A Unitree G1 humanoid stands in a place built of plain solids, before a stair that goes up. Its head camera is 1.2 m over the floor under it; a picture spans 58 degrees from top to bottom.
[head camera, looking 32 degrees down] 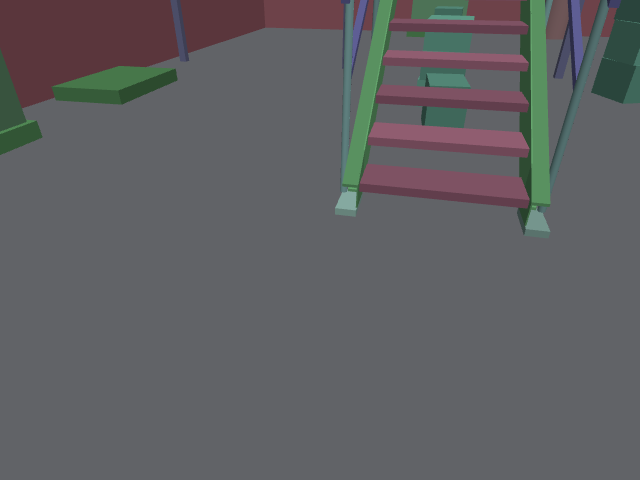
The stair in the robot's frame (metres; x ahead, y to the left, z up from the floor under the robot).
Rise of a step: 0.18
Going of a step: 0.27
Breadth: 0.89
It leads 13 degrees to the right of straight ahead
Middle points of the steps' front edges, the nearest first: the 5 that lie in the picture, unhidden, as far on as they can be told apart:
2.12 -0.66 0.18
2.39 -0.72 0.36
2.66 -0.78 0.54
2.93 -0.85 0.71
3.19 -0.91 0.89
